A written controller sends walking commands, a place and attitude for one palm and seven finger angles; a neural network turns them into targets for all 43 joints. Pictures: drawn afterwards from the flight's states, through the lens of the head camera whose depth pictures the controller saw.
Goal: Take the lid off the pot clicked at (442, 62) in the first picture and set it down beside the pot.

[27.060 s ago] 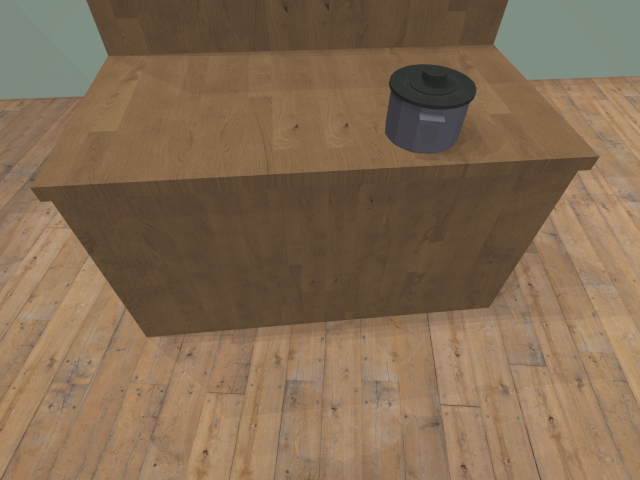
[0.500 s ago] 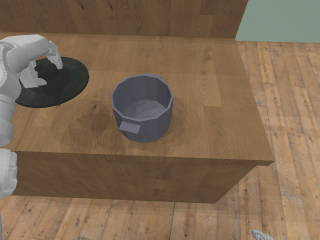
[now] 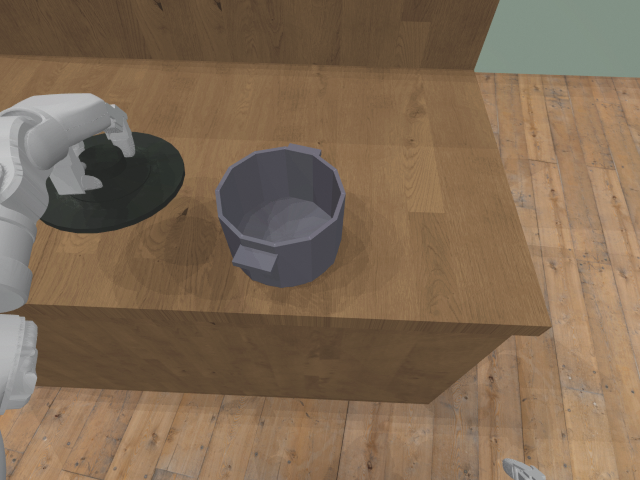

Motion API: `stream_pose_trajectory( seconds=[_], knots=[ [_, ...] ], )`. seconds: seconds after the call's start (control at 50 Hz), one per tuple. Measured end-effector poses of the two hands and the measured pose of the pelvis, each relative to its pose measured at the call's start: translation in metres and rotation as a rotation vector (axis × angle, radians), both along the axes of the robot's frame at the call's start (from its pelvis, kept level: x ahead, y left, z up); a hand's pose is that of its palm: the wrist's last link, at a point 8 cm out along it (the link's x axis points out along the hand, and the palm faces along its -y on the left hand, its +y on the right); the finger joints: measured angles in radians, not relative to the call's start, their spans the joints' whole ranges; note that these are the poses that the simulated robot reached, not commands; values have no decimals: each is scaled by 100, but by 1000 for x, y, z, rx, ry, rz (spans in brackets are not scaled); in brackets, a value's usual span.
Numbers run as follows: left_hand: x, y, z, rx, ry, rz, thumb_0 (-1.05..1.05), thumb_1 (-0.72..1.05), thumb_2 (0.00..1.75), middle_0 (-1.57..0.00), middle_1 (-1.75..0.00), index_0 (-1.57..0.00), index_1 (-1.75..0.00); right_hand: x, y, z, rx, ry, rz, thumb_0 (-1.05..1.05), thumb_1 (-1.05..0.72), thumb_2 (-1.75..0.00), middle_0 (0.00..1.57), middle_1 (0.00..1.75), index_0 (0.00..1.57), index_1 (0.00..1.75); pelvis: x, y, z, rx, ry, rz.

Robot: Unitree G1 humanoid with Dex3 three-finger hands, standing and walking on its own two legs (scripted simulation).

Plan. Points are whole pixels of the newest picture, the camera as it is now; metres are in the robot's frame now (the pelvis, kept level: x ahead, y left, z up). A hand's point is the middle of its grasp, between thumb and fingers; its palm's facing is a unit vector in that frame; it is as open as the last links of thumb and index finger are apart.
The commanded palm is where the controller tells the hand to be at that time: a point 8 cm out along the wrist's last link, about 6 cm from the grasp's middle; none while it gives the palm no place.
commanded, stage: lower the lid onto the table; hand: left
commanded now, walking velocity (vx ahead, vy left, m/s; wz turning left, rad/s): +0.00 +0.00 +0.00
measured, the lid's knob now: (102, 161) +0.47 +0.28 +0.11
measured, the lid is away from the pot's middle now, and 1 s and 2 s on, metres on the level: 0.22 0.23 0.23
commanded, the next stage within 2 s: none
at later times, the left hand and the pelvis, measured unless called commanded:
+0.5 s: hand (92, 189) +0.43 +0.28 +0.10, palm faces -0.45 -0.03 -0.89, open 8.5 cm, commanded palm +0.45 +0.29 +0.18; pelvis +0.00 -0.01 +0.00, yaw -1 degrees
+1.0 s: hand (94, 208) +0.43 +0.30 +0.07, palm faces -0.48 -0.07 -0.87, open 8.5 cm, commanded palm +0.46 +0.30 +0.15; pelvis +0.00 -0.01 -0.01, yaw -2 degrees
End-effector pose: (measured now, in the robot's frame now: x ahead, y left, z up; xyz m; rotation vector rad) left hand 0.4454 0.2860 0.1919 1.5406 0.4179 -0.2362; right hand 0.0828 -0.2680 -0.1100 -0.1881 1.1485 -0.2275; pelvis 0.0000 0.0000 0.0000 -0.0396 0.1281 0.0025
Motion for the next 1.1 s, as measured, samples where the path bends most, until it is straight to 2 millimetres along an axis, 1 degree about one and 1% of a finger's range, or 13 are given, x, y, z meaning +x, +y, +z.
stream_pose_trajectory(
  seconds=[0.1, 0.2, 0.32, 0.4, 0.46, 0.54, 0.62, 0.7, 0.88, 1.1],
  knots=[
    [0, -2, -4, -23, -6, -7, -3, 15, 100, -76, -97, -57, -77, 0, -3, -1, 4, 5, -6, 1, -91, -90, 20, 30, 20, 30, 1, -2, 0, 2, 2, -5],
    [0, -4, -11, -11, 7, 0, -3, 15, 100, -76, -97, -57, -77, -1, -5, -2, 9, 7, -10, 1, -91, -90, 20, 30, 20, 30, 1, -5, 0, 3, 4, -6],
    [-3, -6, -16, -11, 11, -4, -3, 15, 100, -76, -97, -57, -77, -3, -9, -3, 9, 9, -18, 1, -91, -90, 20, 30, 20, 30, 1, -9, 0, 5, 6, -10],
    [-5, -2, -23, -39, 36, 22, -3, 15, 100, -76, -97, -57, -77, -5, -12, -4, 6, 15, -25, 1, -91, -90, 20, 30, 20, 30, 0, -12, -1, 5, 5, -14],
    [-6, -1, -28, -15, 61, 27, -3, 15, 100, -76, -97, -57, -77, -8, -15, -3, -4, 25, -32, 1, -91, -90, 20, 30, 20, 30, -1, -14, -1, 4, 5, -15],
    [-9, -3, -30, -11, 45, -5, -3, 15, 100, -77, -97, -57, -77, -11, -20, -3, -20, 31, -37, 1, -91, -90, 20, 30, 20, 30, -1, -15, -1, 4, 7, -16],
    [-11, 3, -34, -52, 49, 16, -3, 15, 100, -76, -97, -56, -77, -14, -23, -3, -28, 36, -48, 1, -91, -90, 20, 30, 20, 30, 0, -16, -2, 3, 7, -19],
    [-11, 4, -40, -22, 70, 20, -4, 15, 100, -77, -97, -56, -77, -18, -25, -3, -35, 48, -52, 1, -91, -90, 20, 30, 20, 30, -2, -16, -2, 1, 9, -20],
    [-12, 9, -53, -39, 87, 13, -3, 15, 100, -76, -97, -56, -77, -26, -24, -3, -54, 61, -69, 1, -91, -90, 20, 30, 20, 30, -2, -13, -4, -2, 20, -26],
    [-7, 12, -68, -31, 107, -2, -3, 16, 100, -76, -97, -56, -77, -39, -16, -5, -64, 86, -85, 1, -91, -90, 20, 30, 20, 30, -3, -6, -7, -7, 39, -30]
  ],
)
